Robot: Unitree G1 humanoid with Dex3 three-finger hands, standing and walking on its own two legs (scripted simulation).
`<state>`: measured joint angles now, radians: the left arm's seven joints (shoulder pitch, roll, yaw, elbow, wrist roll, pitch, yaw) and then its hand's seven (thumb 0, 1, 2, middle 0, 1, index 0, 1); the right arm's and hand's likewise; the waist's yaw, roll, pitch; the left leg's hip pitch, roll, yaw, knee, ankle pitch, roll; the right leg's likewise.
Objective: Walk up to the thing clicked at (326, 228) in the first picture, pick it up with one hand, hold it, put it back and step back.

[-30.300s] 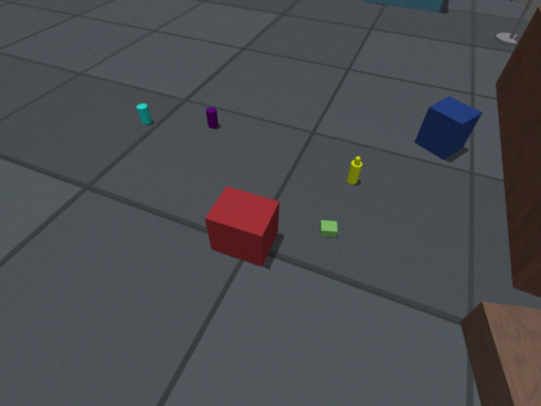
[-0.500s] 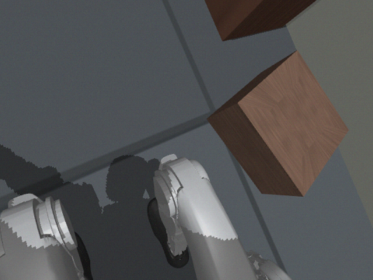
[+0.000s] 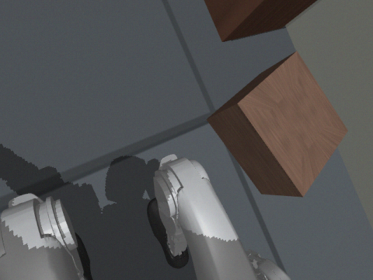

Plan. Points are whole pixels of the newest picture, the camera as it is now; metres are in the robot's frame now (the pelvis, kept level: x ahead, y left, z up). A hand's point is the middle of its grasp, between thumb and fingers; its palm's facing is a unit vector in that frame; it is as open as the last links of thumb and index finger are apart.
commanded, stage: approach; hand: left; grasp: from above
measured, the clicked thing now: out of the picture +0.51 +0.34 -0.30
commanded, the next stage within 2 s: rest palm in 0.68 s
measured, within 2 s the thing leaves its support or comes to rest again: neither
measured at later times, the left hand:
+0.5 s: hand out of the picture +0.53 +0.32 -0.15, palm faces -0.27 -0.21 -0.94, open 12.4 cm
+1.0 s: hand out of the picture +0.48 +0.34 -0.21, palm faces -0.34 -0.24 -0.91, open 12.5 cm
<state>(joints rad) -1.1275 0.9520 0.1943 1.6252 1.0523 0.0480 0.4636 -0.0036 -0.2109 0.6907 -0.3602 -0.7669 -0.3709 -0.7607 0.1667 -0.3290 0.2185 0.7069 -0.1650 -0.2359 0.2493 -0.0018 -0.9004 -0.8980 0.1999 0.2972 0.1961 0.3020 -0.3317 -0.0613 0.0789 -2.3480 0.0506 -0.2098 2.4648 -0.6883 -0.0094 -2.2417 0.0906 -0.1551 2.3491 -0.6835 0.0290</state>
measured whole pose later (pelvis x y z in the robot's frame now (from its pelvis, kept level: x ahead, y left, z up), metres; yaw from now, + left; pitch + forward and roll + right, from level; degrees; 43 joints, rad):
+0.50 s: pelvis +0.00 +0.00 +0.01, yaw -1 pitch +33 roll -11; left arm -1.30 0.93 0.13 1.65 1.07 0.19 0.46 0.00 -0.24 0.71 -0.36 -0.77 -0.36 -0.77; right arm 0.21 -0.35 0.25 0.67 -0.16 -0.20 0.24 0.00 -0.90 -0.90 0.20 0.30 0.20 0.30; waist -0.42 -0.04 0.07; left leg -2.35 0.07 -0.21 2.44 -0.69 -0.01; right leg -2.26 0.10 -0.15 2.33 -0.68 0.03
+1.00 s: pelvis +0.00 +0.00 +0.00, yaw -1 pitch +31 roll -11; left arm -1.22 0.97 0.12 1.68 1.06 0.05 0.50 0.00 -0.24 0.73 -0.35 -0.74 -0.35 -0.75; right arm 0.15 -0.34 0.27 0.66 -0.19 -0.23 0.21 0.00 -0.90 -0.90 0.20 0.30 0.20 0.30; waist -0.37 -0.11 0.14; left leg -2.35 0.05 -0.22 2.47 -0.70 -0.02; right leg -2.24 0.09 -0.17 2.35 -0.68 0.02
